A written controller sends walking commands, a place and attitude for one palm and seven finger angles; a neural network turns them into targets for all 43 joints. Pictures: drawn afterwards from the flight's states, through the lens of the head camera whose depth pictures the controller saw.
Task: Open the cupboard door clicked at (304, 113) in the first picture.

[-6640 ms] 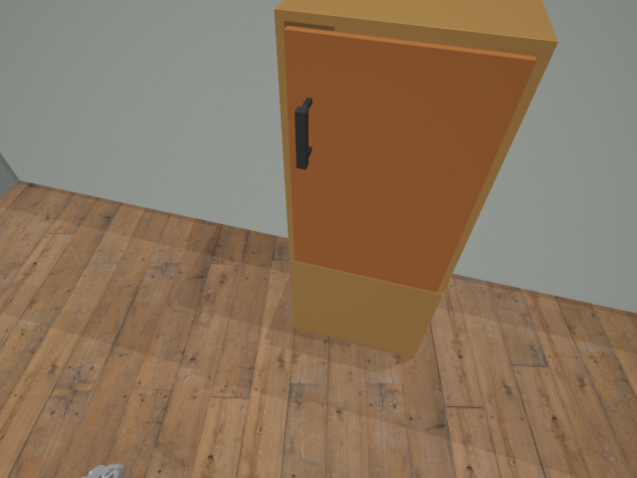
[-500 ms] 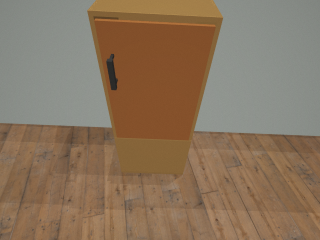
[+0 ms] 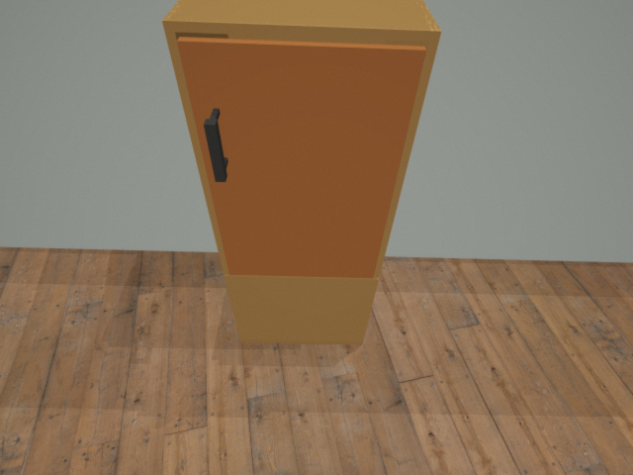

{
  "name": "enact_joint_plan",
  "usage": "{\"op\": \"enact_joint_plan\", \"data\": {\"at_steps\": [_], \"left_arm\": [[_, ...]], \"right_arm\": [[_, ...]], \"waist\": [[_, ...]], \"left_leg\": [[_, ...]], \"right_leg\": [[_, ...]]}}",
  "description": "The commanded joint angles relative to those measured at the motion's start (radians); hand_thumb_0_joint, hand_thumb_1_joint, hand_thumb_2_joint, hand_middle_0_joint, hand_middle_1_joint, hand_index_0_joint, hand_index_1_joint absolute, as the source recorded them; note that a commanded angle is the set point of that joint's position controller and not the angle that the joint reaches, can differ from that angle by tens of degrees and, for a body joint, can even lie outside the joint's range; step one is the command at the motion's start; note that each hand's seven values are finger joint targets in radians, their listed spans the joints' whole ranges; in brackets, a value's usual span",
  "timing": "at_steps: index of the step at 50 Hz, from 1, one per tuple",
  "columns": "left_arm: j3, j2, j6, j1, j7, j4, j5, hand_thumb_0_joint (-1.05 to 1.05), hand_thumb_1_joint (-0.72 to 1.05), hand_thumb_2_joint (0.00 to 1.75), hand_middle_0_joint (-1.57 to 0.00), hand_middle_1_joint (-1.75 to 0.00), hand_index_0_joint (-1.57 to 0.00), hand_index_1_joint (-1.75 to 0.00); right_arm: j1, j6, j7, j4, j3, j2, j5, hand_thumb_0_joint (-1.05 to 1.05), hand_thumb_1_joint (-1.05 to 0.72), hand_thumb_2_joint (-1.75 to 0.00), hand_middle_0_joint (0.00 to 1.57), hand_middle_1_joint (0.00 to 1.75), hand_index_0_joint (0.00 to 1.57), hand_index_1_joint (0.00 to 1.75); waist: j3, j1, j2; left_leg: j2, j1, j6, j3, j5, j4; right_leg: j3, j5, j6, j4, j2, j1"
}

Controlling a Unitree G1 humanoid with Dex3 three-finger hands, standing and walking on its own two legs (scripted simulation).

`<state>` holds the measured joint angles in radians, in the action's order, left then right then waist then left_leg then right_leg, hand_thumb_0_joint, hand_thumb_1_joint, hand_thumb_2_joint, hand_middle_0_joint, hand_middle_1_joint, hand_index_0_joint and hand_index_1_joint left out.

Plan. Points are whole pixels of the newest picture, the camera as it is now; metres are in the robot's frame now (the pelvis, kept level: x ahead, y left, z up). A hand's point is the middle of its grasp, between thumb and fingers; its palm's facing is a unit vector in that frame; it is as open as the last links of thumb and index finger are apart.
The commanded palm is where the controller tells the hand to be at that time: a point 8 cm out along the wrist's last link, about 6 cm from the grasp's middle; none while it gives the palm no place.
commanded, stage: shuffle to correct the standing spot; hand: left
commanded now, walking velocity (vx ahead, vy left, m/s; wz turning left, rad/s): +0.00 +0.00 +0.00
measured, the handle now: (218, 145) +0.63 +0.22 +0.07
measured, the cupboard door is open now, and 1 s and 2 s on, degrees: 0 0 0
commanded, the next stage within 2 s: come to a stop and stand still in 0.40 s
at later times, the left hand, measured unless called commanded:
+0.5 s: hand out of the picture +0.03 +0.16 -0.18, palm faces +0.03 -0.99 -0.14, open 7.4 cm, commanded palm none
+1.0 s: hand (182, 474) +0.16 +0.21 -0.18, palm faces +0.04 -0.97 -0.22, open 7.4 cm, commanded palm none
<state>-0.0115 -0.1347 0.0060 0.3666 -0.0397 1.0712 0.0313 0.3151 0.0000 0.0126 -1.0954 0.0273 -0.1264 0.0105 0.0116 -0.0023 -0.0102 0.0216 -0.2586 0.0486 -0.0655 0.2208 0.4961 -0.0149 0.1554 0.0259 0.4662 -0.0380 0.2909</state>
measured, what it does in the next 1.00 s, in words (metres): walks ahead: left foot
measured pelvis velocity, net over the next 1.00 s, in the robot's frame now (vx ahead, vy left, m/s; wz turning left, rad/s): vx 0.11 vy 0.02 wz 0.00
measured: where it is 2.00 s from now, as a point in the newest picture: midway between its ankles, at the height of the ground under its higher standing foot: outside the picture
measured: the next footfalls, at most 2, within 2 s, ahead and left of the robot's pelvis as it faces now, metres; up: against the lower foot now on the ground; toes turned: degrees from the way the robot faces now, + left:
left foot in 0.82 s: +0.14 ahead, +0.10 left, +0.00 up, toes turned +6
right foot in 1.16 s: +0.11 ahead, -0.12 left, +0.00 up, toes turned +7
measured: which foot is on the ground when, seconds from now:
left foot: down 0.00-0.64, up 0.66-0.80, down 0.82-1.00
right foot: down 0.00-0.86, up 0.88-1.00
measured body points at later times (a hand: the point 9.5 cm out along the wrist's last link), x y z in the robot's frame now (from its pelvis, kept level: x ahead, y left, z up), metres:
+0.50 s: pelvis +0.08 +0.00 -0.01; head +0.08 +0.01 +0.44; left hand +0.03 +0.21 -0.17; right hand +0.04 -0.21 -0.16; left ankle +0.03 +0.09 -0.74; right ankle +0.06 -0.13 -0.73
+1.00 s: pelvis +0.11 +0.02 +0.00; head +0.15 +0.03 +0.45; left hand +0.16 +0.26 -0.16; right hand +0.17 -0.22 -0.15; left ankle +0.10 +0.10 -0.74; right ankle +0.06 -0.12 -0.69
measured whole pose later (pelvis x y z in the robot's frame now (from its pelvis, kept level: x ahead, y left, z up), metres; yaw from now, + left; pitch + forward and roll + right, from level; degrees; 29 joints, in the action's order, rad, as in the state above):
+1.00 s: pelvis +0.11 +0.02 +0.00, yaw +0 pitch -1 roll +0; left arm -0.05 -0.18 -0.05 0.19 -0.05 1.01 0.02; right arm 0.16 0.00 0.04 -1.03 0.04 -0.16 0.02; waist 0.10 0.00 -0.02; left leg -0.01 -0.21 0.06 -0.14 0.28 0.50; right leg 0.00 0.48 0.02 0.92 -0.03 0.33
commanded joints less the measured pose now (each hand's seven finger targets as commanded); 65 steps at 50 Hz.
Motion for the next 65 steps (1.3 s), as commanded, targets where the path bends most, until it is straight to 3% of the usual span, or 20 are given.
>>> {"op": "enact_joint_plan", "data": {"at_steps": [1, 5, 14, 20, 24, 26, 28, 29, 31, 35, 38, 40, 43, 44, 48, 52, 55, 58, 61, 65], "left_arm": [[-0.015, -0.074, 0.016, 0.071, -0.004, -0.025, -0.007, 0.00, 0.90, 0.90, -0.20, -0.30, -0.20, -0.30], [-0.009, -0.076, 0.018, 0.059, -0.005, -0.014, -0.009, 0.00, 0.90, 0.90, -0.20, -0.30, -0.20, -0.30], [-0.029, -0.087, 0.011, 0.098, 0.012, -0.017, -0.004, 0.00, 0.90, 0.90, -0.20, -0.30, -0.20, -0.30], [-0.038, -0.073, 0.016, 0.082, 0.020, -0.034, -0.007, 0.00, 0.90, 0.90, -0.20, -0.30, -0.20, -0.30], [-0.027, -0.026, 0.031, -0.013, 0.027, -0.074, -0.001, 0.00, 0.90, 0.90, -0.20, -0.30, -0.20, -0.30], [-0.028, -0.019, 0.038, -0.059, 0.029, -0.090, -0.006, 0.00, 0.90, 0.90, -0.20, -0.30, -0.20, -0.30], [-0.029, -0.011, 0.039, 0.026, 0.024, -0.053, -0.012, 0.00, 0.90, 0.90, -0.20, -0.30, -0.20, -0.30], [-0.035, -0.032, 0.041, 0.120, 0.015, -0.020, -0.014, 0.00, 0.90, 0.90, -0.20, -0.30, -0.20, -0.30], [-0.034, -0.121, 0.040, 0.148, -0.005, 0.008, -0.026, 0.00, 0.90, 0.90, -0.20, -0.30, -0.20, -0.30], [-0.041, -0.135, 0.015, 0.065, -0.027, -0.010, -0.010, 0.00, 0.90, 0.90, -0.20, -0.30, -0.20, -0.30], [-0.059, -0.164, -0.001, -0.006, -0.028, -0.039, -0.011, 0.00, 0.90, 0.90, -0.20, -0.30, -0.20, -0.30], [-0.066, -0.170, -0.014, -0.063, -0.024, -0.067, -0.020, 0.00, 0.90, 0.90, -0.20, -0.30, -0.20, -0.30], [-0.049, -0.086, -0.032, -0.112, -0.026, -0.121, -0.017, 0.00, 0.90, 0.90, -0.20, -0.30, -0.20, -0.30], [-0.052, -0.100, -0.043, -0.134, -0.025, -0.118, -0.017, 0.00, 0.90, 0.90, -0.20, -0.30, -0.20, -0.30], [-0.047, -0.078, -0.039, -0.087, -0.008, -0.100, -0.014, 0.00, 0.90, 0.90, -0.20, -0.30, -0.20, -0.30], [-0.037, -0.078, -0.042, -0.106, 0.007, -0.110, -0.014, 0.00, 0.90, 0.90, -0.20, -0.30, -0.20, -0.30], [-0.032, -0.081, -0.026, -0.044, 0.010, -0.078, -0.011, 0.00, 0.90, 0.90, -0.20, -0.30, -0.20, -0.30], [-0.020, -0.156, 0.005, -0.066, 0.002, -0.059, -0.013, 0.00, 0.90, 0.90, -0.20, -0.30, -0.20, -0.30], [-0.014, -0.149, 0.016, -0.085, 0.007, -0.038, -0.013, 0.00, 0.90, 0.90, -0.20, -0.30, -0.20, -0.30], [-0.008, -0.129, 0.014, -0.050, 0.006, -0.010, -0.014, 0.00, 0.90, 0.90, -0.20, -0.30, -0.20, -0.30]], "right_arm": [[0.046, -0.014, 0.010, 0.033, 0.013, -0.109, 0.003, 0.00, -0.90, -0.90, 0.20, 0.30, 0.20, 0.30], [0.035, -0.019, 0.011, 0.026, 0.008, -0.111, 0.000, 0.00, -0.90, -0.90, 0.20, 0.30, 0.20, 0.30], [0.053, -0.010, 0.006, 0.025, 0.008, -0.105, 0.009, 0.00, -0.90, -0.90, 0.20, 0.30, 0.20, 0.30], [0.105, -0.029, 0.011, 0.023, 0.006, -0.104, 0.007, 0.00, -0.90, -0.90, 0.20, 0.30, 0.20, 0.30], [0.197, -0.051, 0.024, -0.010, 0.017, -0.143, 0.007, 0.00, -0.90, -0.90, 0.20, 0.30, 0.20, 0.30], [0.204, -0.056, 0.029, -0.019, 0.010, -0.133, 0.013, 0.00, -0.90, -0.90, 0.20, 0.30, 0.20, 0.30], [0.147, -0.053, 0.040, -0.011, 0.000, -0.120, 0.006, 0.00, -0.90, -0.90, 0.20, 0.30, 0.20, 0.30], [0.125, -0.055, 0.043, 0.000, -0.004, -0.113, -0.004, 0.00, -0.90, -0.90, 0.20, 0.30, 0.20, 0.30], [0.119, -0.043, 0.040, 0.001, -0.003, -0.076, -0.015, 0.00, -0.90, -0.90, 0.20, 0.30, 0.20, 0.30], [0.058, 0.004, 0.043, 0.013, 0.009, -0.033, -0.013, 0.00, -0.90, -0.90, 0.20, 0.30, 0.20, 0.30], [0.049, 0.012, 0.035, 0.019, 0.025, -0.044, -0.009, 0.00, -0.90, -0.90, 0.20, 0.30, 0.20, 0.30], [0.065, 0.018, 0.030, 0.016, 0.033, -0.064, -0.004, 0.00, -0.90, -0.90, 0.20, 0.30, 0.20, 0.30], [0.059, 0.007, 0.029, 0.041, 0.048, -0.168, 0.007, 0.00, -0.90, -0.90, 0.20, 0.30, 0.20, 0.30], [0.042, 0.005, 0.037, 0.040, 0.043, -0.175, 0.011, 0.00, -0.90, -0.90, 0.20, 0.30, 0.20, 0.30], [-0.068, -0.008, 0.037, 0.086, 0.033, -0.162, 0.013, 0.00, -0.90, -0.90, 0.20, 0.30, 0.20, 0.30], [-0.071, -0.004, 0.034, 0.082, 0.041, -0.195, 0.017, 0.00, -0.90, -0.90, 0.20, 0.30, 0.20, 0.30], [-0.084, -0.002, 0.027, 0.068, 0.039, -0.193, 0.011, 0.00, -0.90, -0.90, 0.20, 0.30, 0.20, 0.30], [-0.083, -0.001, 0.009, 0.061, 0.013, -0.106, -0.001, 0.00, -0.90, -0.90, 0.20, 0.30, 0.20, 0.30], [-0.077, -0.001, 0.005, 0.021, 0.010, -0.117, 0.006, 0.00, -0.90, -0.90, 0.20, 0.30, 0.20, 0.30], [-0.045, -0.010, 0.007, -0.017, 0.000, -0.121, 0.002, 0.00, -0.90, -0.90, 0.20, 0.30, 0.20, 0.30]], "waist": [[0.071, 0.005, 0.026], [0.056, 0.002, 0.011], [0.145, -0.008, -0.029], [0.139, 0.012, 0.021], [0.145, 0.047, 0.163], [0.136, 0.049, 0.126], [0.074, -0.006, 0.057], [0.002, -0.040, -0.009], [-0.028, -0.016, -0.073], [0.017, -0.022, -0.144], [-0.037, -0.009, -0.102], [-0.049, 0.018, -0.109], [-0.033, 0.040, 0.241], [-0.005, 0.041, 0.172], [-0.015, -0.001, 0.100], [-0.028, 0.020, 0.146], [-0.045, -0.005, 0.094], [0.041, 0.022, -0.037], [0.052, 0.024, -0.098], [0.094, 0.012, -0.028]], "left_leg": [[-0.124, -0.075, -0.004, 0.158, 0.167, -0.194], [-0.127, -0.049, -0.008, 0.151, 0.098, -0.195], [-0.094, -0.094, 0.008, 0.121, 0.326, -0.130], [-0.120, -0.032, 0.026, 0.138, 0.277, -0.124], [-0.301, 0.204, 0.148, 0.347, -0.016, -0.241], [-0.315, 0.262, 0.179, 0.306, -0.350, -0.186], [-0.228, 0.180, 0.101, 0.156, -0.628, -0.037], [-0.158, 0.059, 0.039, 0.076, -0.590, 0.064], [-0.061, -0.058, -0.048, 0.022, 0.017, 0.101], [-0.073, -0.130, -0.068, 0.013, 0.293, 0.223], [-0.055, -0.088, -0.077, -0.013, 0.180, 0.121], [-0.074, 0.064, -0.072, -0.025, -0.123, -0.014], [-0.362, 0.182, 0.113, 0.217, -0.951, -0.119], [-0.380, 0.123, 0.162, 0.231, -0.914, -0.133], [-0.317, 0.187, 0.153, 0.143, -0.722, -0.122], [-0.318, 0.171, 0.137, 0.158, -0.493, -0.154], [-0.258, 0.122, 0.071, 0.128, -0.315, -0.098], [-0.101, 0.043, -0.041, 0.028, 0.052, -0.085], [-0.108, 0.121, -0.043, 0.022, 0.009, -0.097], [-0.126, 0.110, -0.032, 0.041, -0.036, -0.142]], "right_leg": [[0.081, 0.104, -0.043, -0.094, -0.060, -0.026], [0.073, 0.023, -0.041, -0.089, -0.063, -0.063], [0.152, 0.379, -0.078, -0.128, -0.076, 0.013], [0.119, 0.299, -0.097, -0.037, -0.056, 0.049], [-0.062, 0.231, -0.048, 0.259, 0.014, 0.255], [-0.059, 0.304, -0.046, 0.247, -0.017, 0.270], [-0.065, 0.093, -0.049, 0.026, -0.014, 0.014], [0.000, -0.255, -0.061, 0.000, -0.054, -0.212], [0.136, -0.784, -0.160, 0.002, -0.273, -0.323], [0.126, -1.063, -0.227, 0.020, -0.321, -0.291], [0.099, -0.970, -0.215, 0.067, -0.299, -0.301], [0.047, -0.710, -0.147, 0.099, -0.238, -0.169], [-0.052, 0.328, -0.007, 0.372, -0.001, 0.042], [0.028, 0.441, -0.016, 0.511, 0.007, 0.054], [0.044, 0.319, -0.001, 0.481, -0.008, 0.107], [-0.002, 0.303, -0.004, 0.261, -0.013, 0.015], [-0.030, 0.103, -0.011, -0.023, -0.003, -0.136], [0.158, -0.006, -0.087, -0.174, -0.173, -0.100], [0.136, 0.076, -0.077, -0.179, -0.121, -0.035], [0.100, 0.073, -0.061, -0.163, -0.088, -0.046]]}}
